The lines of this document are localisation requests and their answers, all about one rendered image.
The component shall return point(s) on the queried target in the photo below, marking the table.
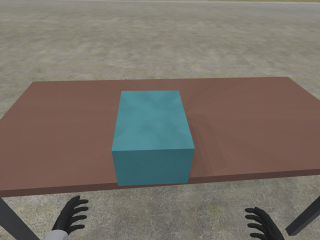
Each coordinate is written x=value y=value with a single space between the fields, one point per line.
x=58 y=136

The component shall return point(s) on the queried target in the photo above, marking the left robot hand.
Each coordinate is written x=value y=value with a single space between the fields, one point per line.
x=65 y=218

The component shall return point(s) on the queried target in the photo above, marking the right robot hand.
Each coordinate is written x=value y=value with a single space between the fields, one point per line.
x=268 y=227

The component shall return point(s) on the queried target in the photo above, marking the carton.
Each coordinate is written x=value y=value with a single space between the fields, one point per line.
x=152 y=141

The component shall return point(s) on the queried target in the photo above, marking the left robot forearm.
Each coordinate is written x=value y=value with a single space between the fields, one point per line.
x=56 y=235

